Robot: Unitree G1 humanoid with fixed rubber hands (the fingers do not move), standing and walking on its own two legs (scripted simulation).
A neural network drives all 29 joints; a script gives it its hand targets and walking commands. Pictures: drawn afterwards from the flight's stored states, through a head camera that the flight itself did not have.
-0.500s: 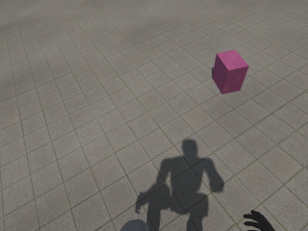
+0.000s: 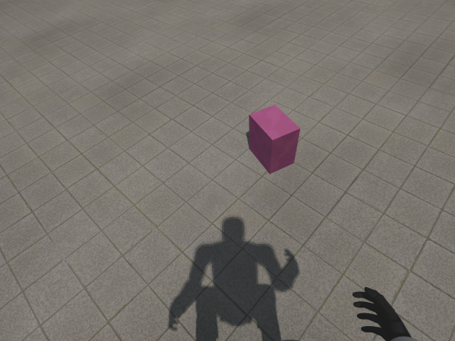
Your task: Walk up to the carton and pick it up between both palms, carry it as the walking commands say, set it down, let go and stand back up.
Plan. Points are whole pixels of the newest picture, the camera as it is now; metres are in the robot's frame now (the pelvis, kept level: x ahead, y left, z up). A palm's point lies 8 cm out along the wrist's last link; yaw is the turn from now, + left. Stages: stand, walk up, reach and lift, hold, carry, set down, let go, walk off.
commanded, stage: walk up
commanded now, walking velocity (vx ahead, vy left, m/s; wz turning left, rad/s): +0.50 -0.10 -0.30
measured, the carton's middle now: (272, 139) +1.21 -0.15 -0.62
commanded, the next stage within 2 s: none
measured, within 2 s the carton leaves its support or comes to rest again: neither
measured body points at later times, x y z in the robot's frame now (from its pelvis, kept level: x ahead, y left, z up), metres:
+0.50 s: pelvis +0.27 -0.05 +0.02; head +0.30 -0.06 +0.46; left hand +0.29 +0.21 -0.11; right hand +0.38 -0.31 -0.11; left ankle +0.35 +0.06 -0.69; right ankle +0.22 -0.21 -0.72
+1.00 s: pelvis +0.51 -0.08 +0.01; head +0.54 -0.05 +0.46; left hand +0.66 +0.14 -0.13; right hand +0.54 -0.36 -0.09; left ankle +0.41 +0.05 -0.72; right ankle +0.58 -0.26 -0.69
